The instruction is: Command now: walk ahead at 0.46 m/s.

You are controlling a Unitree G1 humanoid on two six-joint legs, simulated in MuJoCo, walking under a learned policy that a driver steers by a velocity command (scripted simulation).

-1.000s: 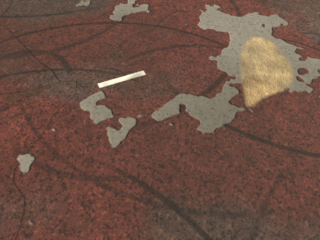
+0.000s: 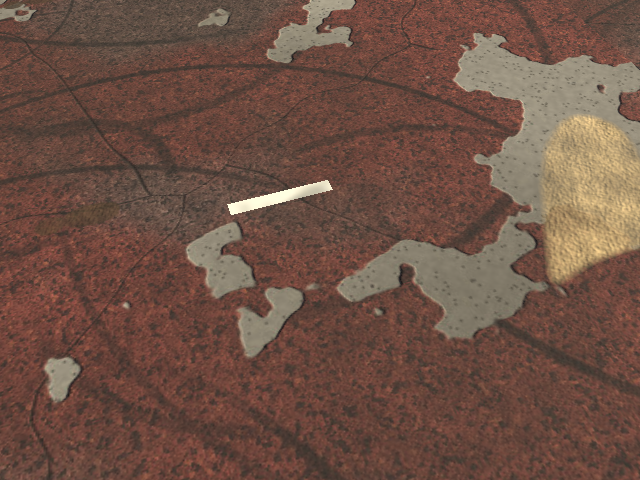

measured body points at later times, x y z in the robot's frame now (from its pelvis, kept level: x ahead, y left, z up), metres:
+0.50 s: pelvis +0.29 +0.06 +0.01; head +0.30 +0.06 +0.46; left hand +0.46 +0.31 -0.10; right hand +0.28 -0.20 -0.13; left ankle +0.24 +0.14 -0.74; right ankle +0.48 -0.13 -0.67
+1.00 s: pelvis +0.58 -0.01 +0.01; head +0.60 -0.02 +0.46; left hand +0.58 +0.25 -0.13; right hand +0.73 -0.27 -0.11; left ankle +0.72 +0.17 -0.67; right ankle +0.55 -0.09 -0.74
